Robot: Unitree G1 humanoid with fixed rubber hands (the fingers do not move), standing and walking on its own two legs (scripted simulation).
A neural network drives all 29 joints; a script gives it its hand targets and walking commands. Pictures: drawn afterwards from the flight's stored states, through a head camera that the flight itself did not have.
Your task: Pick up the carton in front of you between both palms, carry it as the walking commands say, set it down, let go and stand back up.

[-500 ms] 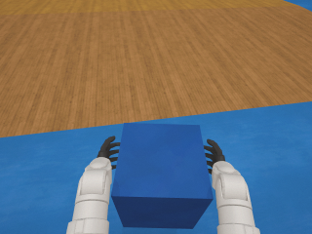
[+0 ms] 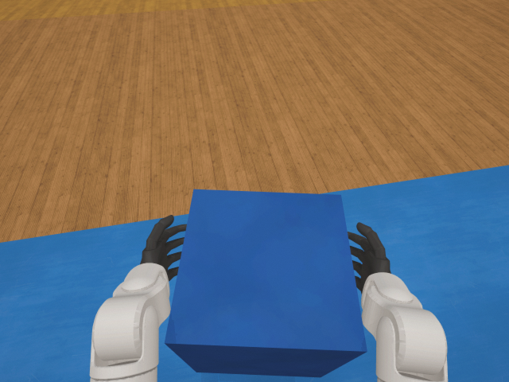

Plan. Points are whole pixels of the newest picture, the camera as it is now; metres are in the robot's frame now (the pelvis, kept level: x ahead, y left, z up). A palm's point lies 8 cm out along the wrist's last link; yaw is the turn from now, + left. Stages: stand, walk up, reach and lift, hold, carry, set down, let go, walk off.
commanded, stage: carry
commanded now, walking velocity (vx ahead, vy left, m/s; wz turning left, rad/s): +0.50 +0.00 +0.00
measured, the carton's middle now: (262, 291) +0.26 +0.00 +0.03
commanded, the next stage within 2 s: none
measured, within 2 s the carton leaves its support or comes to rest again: neither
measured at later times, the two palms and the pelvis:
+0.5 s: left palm (161, 164) +0.53 +0.20 +0.06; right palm (304, 164) +0.52 -0.10 +0.07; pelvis +0.30 +0.05 -0.01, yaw +0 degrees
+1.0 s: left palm (192, 86) +0.86 +0.18 +0.08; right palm (297, 86) +0.87 -0.12 +0.07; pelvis +0.64 +0.02 -0.02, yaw +3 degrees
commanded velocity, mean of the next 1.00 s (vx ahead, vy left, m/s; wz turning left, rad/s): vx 0.50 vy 0.00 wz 0.00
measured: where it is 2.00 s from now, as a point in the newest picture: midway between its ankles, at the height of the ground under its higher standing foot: (245, 191)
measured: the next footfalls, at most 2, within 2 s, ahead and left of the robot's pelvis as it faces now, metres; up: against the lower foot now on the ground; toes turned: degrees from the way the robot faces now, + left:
left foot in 0.42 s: +0.42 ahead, +0.14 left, +0.00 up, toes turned +14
right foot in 0.94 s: +0.78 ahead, -0.06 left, +0.00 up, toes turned -11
